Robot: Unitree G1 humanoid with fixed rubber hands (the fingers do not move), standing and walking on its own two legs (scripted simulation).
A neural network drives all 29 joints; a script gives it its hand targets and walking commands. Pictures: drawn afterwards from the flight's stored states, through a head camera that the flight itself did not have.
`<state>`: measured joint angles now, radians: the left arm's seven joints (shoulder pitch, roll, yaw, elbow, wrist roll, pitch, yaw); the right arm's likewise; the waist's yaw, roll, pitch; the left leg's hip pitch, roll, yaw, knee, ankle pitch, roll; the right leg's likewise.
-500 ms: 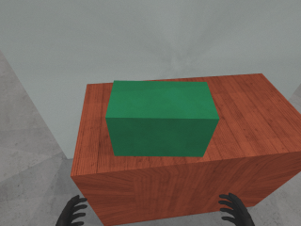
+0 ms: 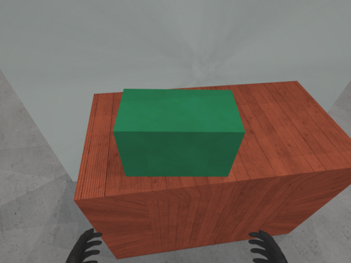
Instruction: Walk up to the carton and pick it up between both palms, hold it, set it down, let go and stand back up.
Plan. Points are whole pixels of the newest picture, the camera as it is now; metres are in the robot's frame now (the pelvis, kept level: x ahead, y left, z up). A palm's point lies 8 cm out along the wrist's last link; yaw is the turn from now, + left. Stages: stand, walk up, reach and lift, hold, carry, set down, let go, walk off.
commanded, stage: let go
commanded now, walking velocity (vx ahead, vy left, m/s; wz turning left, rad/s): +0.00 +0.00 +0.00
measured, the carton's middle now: (177, 134) +0.48 +0.00 +0.00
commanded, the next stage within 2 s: stand in 0.20 s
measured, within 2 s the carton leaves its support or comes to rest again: neither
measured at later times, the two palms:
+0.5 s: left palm out of the picture +0.12 +0.25 -0.11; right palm out of the picture +0.09 -0.26 -0.10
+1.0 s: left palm out of the picture +0.11 +0.27 -0.12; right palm out of the picture +0.04 -0.23 -0.12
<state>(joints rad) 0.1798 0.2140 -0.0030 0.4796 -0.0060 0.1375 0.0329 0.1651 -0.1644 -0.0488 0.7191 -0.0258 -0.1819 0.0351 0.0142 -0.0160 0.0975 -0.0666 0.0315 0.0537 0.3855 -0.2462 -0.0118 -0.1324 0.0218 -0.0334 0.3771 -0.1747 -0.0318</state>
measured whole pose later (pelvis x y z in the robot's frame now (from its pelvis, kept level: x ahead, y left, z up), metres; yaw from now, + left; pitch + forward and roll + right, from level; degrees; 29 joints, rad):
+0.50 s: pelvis +0.00 +0.01 -0.01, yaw -3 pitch +1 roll -1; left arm 0.28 0.24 0.03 0.65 0.05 -0.01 -0.04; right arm 0.26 -0.26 -0.07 0.69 -0.04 0.02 0.02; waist 0.00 0.01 0.01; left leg -0.22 0.06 0.09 0.53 -0.32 -0.01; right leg -0.28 0.05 0.00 0.46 -0.20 -0.02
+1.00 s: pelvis +0.00 +0.03 -0.01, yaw -4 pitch +1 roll +0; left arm 0.30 0.21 0.03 0.76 0.03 -0.02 -0.01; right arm 0.34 -0.23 -0.04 0.77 -0.03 0.00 0.00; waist -0.01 -0.01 -0.03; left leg -0.18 0.01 0.14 0.47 -0.30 0.04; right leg -0.29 0.01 0.06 0.48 -0.20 0.02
